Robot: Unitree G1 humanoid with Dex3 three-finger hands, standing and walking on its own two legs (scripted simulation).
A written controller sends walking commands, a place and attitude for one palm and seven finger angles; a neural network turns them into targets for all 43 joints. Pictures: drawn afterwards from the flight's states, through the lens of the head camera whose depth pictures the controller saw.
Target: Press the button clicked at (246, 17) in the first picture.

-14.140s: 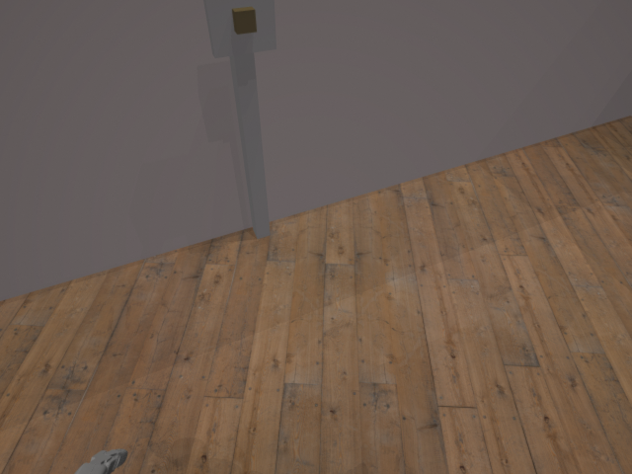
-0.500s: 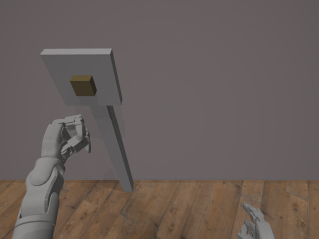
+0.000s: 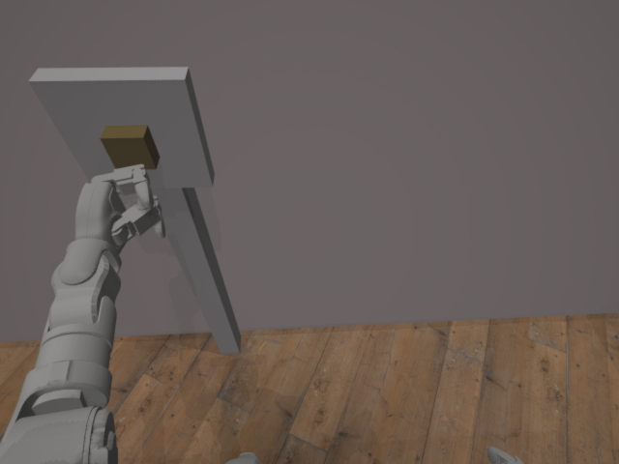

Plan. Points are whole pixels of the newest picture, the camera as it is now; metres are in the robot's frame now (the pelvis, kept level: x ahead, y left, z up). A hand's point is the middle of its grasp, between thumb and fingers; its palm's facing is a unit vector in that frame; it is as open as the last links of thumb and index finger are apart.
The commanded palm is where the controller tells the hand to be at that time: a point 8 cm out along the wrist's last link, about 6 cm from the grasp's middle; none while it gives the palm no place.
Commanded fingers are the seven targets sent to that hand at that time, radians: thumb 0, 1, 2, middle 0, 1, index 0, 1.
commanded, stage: aim a knuckle at the button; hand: left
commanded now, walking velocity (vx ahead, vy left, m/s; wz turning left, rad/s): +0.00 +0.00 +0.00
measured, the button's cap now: (132, 146) +0.49 +0.25 +0.14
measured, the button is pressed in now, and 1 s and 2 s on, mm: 0 0 0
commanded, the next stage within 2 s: press the button with the knuckle in 1.72 s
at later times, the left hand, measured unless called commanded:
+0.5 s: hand (145, 224) +0.38 +0.21 +0.11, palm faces +0.07 -1.00 +0.00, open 3.1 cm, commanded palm +0.36 +0.25 +0.11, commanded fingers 0.00 0.90 0.90 -1.30 -1.50 -1.30 -1.50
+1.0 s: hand (158, 219) +0.40 +0.20 +0.10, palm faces +0.07 -1.00 -0.01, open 3.1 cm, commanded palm +0.37 +0.25 +0.11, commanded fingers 0.00 0.90 0.90 -1.30 -1.50 -1.30 -1.50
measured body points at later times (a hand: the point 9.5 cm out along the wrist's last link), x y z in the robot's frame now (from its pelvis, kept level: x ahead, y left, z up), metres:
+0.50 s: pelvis +0.01 +0.00 +0.00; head +0.03 +0.00 +0.45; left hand +0.37 +0.26 +0.11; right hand +0.13 -0.26 -0.10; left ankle +0.06 +0.12 -0.71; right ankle -0.04 -0.13 -0.71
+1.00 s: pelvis -0.01 +0.00 +0.00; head +0.03 +0.00 +0.45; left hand +0.39 +0.25 +0.10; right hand +0.08 -0.27 -0.11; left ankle +0.06 +0.12 -0.71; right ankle -0.04 -0.13 -0.71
